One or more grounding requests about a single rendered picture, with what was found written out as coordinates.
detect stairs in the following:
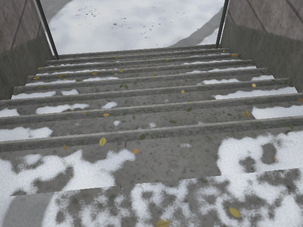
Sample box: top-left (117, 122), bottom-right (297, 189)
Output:
top-left (0, 44), bottom-right (303, 142)

